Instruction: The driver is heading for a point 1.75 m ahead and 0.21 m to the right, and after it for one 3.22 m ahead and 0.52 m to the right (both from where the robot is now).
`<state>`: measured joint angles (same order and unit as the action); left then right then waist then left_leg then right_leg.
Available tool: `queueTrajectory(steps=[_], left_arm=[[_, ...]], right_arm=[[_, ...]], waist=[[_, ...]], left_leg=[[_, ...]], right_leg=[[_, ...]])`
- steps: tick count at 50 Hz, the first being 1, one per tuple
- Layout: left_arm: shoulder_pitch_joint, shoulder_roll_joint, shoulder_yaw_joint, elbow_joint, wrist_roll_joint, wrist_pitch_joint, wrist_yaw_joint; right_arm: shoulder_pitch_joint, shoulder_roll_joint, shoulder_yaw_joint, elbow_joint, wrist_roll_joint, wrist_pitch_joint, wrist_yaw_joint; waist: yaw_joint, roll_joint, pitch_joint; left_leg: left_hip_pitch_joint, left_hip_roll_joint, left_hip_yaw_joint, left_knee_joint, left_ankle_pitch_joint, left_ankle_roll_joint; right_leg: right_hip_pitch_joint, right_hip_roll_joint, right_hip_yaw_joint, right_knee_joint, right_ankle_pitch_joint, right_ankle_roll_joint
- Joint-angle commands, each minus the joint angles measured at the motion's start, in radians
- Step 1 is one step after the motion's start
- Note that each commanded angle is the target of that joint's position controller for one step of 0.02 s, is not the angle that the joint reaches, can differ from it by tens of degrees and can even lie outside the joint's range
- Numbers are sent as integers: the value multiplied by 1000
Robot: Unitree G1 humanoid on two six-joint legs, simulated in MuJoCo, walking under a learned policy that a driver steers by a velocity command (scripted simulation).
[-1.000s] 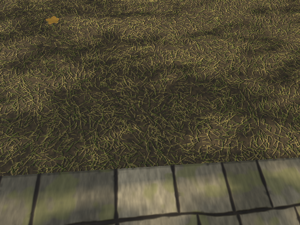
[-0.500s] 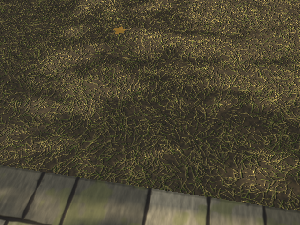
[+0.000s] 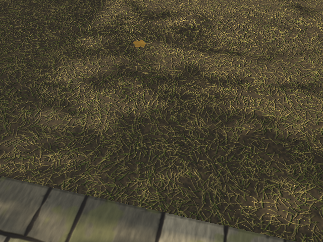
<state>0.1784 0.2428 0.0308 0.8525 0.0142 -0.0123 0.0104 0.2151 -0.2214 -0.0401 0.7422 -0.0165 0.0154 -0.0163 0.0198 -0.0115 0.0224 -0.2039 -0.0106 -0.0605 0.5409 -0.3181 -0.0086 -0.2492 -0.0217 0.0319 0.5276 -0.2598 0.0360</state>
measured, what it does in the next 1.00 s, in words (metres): walks ahead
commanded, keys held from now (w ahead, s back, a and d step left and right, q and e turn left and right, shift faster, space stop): no key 0.36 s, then w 0.64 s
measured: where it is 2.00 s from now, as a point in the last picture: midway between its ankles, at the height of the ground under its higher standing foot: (170, 175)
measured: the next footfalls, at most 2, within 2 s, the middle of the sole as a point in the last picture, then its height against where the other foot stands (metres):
left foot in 1.06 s outside the picture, level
right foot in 1.60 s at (199, 194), level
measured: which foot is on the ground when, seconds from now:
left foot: down 0.00-0.58, up 0.60-1.00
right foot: down 0.00-1.00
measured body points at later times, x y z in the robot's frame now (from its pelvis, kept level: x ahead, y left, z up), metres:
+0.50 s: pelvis +0.01 +0.00 +0.00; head +0.01 +0.00 +0.45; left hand +0.06 +0.26 -0.14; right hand +0.07 -0.26 -0.14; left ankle -0.02 +0.13 -0.73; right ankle +0.01 -0.13 -0.72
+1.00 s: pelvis +0.21 -0.01 +0.00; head +0.24 -0.02 +0.44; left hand +0.10 +0.23 -0.13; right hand +0.45 -0.22 -0.09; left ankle +0.39 +0.11 -0.71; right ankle +0.02 -0.12 -0.73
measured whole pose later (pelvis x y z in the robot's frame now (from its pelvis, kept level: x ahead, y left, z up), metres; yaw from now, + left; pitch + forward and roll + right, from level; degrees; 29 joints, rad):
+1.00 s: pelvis +0.21 -0.01 +0.00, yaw +0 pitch +2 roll +0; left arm 0.50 0.22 0.03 1.06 -0.01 -0.08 0.01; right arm -0.05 -0.23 -0.03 0.78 0.03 -0.08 0.04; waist 0.11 0.02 0.03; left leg -0.60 0.04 0.03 0.54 0.01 0.04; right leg 0.18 0.01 -0.01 0.15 -0.36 -0.02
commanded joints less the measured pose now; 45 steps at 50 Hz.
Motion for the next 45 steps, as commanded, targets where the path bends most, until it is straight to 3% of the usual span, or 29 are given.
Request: queueTrajectory(steps=[1,18,20,21,23,24,26,28,29,30,31,32,33,35,37,39,42,45], left_arm=[[-11,102,27,-32,-2,-8,9],[27,102,32,119,-11,4,30],[48,92,31,142,-19,7,33],[38,92,32,138,-24,5,33],[-9,70,28,108,-32,-21,25],[-21,61,25,97,-37,-40,17],[8,64,28,101,-50,-70,-2],[160,60,35,169,-48,-88,-15],[249,85,47,210,-34,-88,-18],[361,173,68,229,-29,-89,-15],[406,233,72,229,-16,-99,-30],[314,174,51,203,-11,-109,-30],[255,126,38,177,-19,-113,-28],[212,111,28,158,-23,-109,-31],[261,70,12,171,-15,-97,-26],[295,87,11,177,-14,-87,-14],[296,120,13,165,-11,-77,2],[333,135,17,174,-19,-77,7]], right_arm=[[-11,-114,-25,-48,1,-21,-6],[39,-93,-15,79,9,-32,-13],[69,-112,-22,106,17,-25,-18],[78,-140,-31,108,23,-22,-20],[128,-185,-43,118,33,-33,-19],[132,-202,-49,124,39,-43,-19],[72,-183,-44,113,42,-60,-17],[-27,-165,-37,89,53,-57,-11],[-47,-130,-28,77,45,-61,-9],[-61,-62,-10,52,37,-71,-9],[-70,-87,-20,20,54,-88,-16],[-44,-122,-28,34,70,-101,-11],[-19,-122,-28,55,70,-111,-1],[-45,-130,-38,66,48,-120,6],[-68,-111,-40,67,37,-116,20],[-115,-82,-32,52,35,-109,27],[-243,-49,-14,8,38,-107,33],[-328,-59,-7,-18,46,-108,46]], waist=[[1,62,-3],[-2,21,-1],[-10,49,-3],[-20,85,32],[-48,192,101],[-50,224,137],[-12,216,157],[76,157,107],[100,74,67],[121,-181,18],[119,-299,27],[66,-173,83],[42,-115,106],[27,-76,99],[36,-96,65],[44,-83,60],[64,-71,89],[79,-85,122]], left_leg=[[-71,61,-68,-129,116,36],[-42,30,-28,-127,159,31],[-41,20,-34,-156,-135,54],[-64,47,-84,-192,-328,85],[-62,193,-301,-325,-560,175],[-92,263,-406,-368,-566,221],[-90,288,-410,-362,-445,230],[-198,184,-238,-265,-290,158],[-259,108,-132,-109,-167,114],[-397,-14,41,229,-107,38],[-555,-62,10,452,-260,29],[-618,10,-56,587,-216,49],[-639,52,-53,612,-106,70],[-637,106,-18,546,52,81],[-584,113,25,484,134,62],[-586,106,58,405,183,34],[-514,82,88,196,293,9],[-437,58,107,70,370,12]], right_leg=[[40,-15,9,-53,106,-11],[60,-15,7,-70,139,-5],[28,34,-46,-25,-98,-16],[-33,56,-71,24,-226,-26],[-170,62,-96,177,-240,-43],[-189,31,-65,244,-199,-61],[-191,-12,-34,212,-222,-107],[108,22,-74,-39,-67,-126],[243,-1,-4,-82,-18,-116],[361,-196,335,-256,-202,-190],[388,-363,701,-386,-292,-313],[347,-378,676,-375,-309,-323],[333,-328,551,-369,-286,-285],[331,-262,374,-384,-101,-220],[331,-205,236,-388,128,-199],[331,-187,162,-389,282,-207],[244,-164,91,-422,299,-204],[209,-177,65,-451,269,-212]])
Keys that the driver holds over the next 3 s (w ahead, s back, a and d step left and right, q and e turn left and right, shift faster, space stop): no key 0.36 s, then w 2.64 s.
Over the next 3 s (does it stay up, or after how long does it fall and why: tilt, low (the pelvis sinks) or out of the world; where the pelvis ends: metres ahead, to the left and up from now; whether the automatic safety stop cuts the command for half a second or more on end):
stays up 1.35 -0.05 0.02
